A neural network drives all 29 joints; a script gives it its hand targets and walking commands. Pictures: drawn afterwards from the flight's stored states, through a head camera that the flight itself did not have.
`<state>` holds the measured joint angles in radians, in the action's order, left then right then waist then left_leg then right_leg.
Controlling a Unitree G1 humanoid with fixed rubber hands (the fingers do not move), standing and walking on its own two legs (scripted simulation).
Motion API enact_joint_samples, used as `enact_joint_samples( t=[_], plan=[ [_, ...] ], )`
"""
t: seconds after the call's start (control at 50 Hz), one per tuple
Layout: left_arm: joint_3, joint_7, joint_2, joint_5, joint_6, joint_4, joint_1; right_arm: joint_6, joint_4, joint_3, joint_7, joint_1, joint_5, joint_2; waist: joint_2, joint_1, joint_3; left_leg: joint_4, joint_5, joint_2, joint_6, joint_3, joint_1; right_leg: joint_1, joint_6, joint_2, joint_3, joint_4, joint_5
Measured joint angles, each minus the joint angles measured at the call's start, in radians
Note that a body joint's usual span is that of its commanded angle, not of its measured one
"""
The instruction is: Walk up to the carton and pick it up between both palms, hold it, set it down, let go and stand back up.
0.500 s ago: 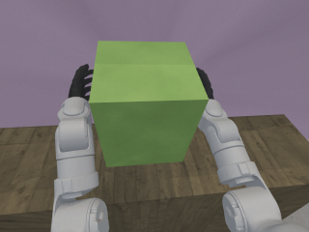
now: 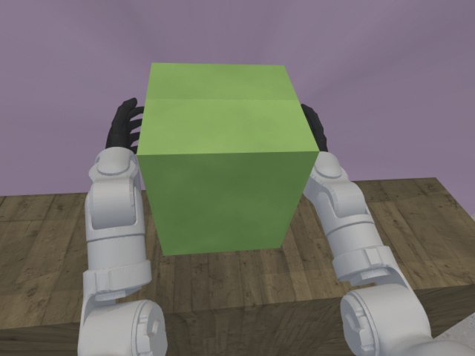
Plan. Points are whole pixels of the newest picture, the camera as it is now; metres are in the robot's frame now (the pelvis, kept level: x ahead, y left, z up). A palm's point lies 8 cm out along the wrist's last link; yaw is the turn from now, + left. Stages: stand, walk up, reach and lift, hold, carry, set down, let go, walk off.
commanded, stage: hold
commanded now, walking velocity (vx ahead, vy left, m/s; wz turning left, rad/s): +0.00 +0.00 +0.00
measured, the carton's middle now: (221, 163) +0.37 +0.00 +0.16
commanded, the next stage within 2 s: none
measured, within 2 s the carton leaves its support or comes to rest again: neither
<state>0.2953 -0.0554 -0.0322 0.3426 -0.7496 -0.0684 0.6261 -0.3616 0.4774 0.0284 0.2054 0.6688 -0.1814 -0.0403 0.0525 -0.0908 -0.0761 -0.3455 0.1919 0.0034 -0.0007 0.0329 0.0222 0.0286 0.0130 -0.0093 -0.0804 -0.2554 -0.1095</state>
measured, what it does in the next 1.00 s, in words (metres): stands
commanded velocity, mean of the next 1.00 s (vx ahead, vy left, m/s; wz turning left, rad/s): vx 0.00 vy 0.00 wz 0.00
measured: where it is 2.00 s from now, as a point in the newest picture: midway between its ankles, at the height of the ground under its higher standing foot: outside the picture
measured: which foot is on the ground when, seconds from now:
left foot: down 0.00-1.00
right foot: down 0.00-1.00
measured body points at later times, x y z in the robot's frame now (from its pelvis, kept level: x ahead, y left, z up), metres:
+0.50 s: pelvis +0.00 +0.00 +0.00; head -0.04 +0.02 +0.45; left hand +0.38 +0.15 +0.20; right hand +0.38 -0.15 +0.18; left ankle +0.01 +0.12 -0.75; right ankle +0.04 -0.11 -0.75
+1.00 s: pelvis +0.00 +0.00 +0.00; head -0.04 +0.03 +0.45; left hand +0.38 +0.16 +0.20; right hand +0.37 -0.15 +0.18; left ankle +0.01 +0.12 -0.75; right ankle +0.04 -0.11 -0.75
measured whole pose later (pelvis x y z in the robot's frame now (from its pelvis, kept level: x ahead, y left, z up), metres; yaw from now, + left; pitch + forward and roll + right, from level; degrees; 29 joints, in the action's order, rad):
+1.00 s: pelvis +0.00 +0.00 +0.00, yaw +0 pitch -10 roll -1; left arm 0.30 -0.06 -0.03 0.35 -0.76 -0.07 0.63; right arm -0.36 0.49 0.04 0.20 0.67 -0.17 -0.03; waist 0.06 -0.09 -0.09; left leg -0.34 0.19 0.00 0.00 0.03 0.03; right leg 0.03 0.01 -0.01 -0.08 -0.26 -0.11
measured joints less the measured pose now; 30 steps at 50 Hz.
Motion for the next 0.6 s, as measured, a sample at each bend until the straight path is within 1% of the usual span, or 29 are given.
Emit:
enact_joint_samples(
  t=[0.2,0.34,0.52,0.6],
  plan=[
    [0.01,-0.006,-0.009,0.019,-0.014,0.001,0.002,0.006,0.025,0.008,-0.011,0.004,0.01,0.008,0.001,0.005,-0.012,0.01,-0.005,-0.003,-0.001,-0.003,0.013,0.008,-0.001,0.003,0.003,0.001,0.0],
    [-0.005,0.001,-0.004,0.004,-0.004,0.013,-0.011,0.007,-0.002,0.004,-0.008,-0.01,0.01,0.005,-0.008,0.001,-0.016,0.002,-0.003,-0.003,-0.002,0.0,-0.002,-0.002,-0.001,0.003,0.0,0.001,0.002],
    [0.003,0.003,-0.003,0.003,-0.004,-0.003,0.004,0.004,0.01,0.003,-0.005,0.003,0.008,0.001,-0.002,0.006,-0.011,0.008,-0.004,0.0,-0.001,-0.003,0.0,-0.005,0.001,0.0,0.003,-0.001,0.001],
    [0.0,0.003,-0.002,-0.001,-0.006,0.009,-0.004,0.003,0.003,0.002,-0.006,0.002,0.005,0.002,-0.005,0.0,-0.005,0.004,-0.002,0.0,0.002,0.002,-0.004,-0.004,0.002,0.0,-0.002,0.0,-0.001]
  ],
)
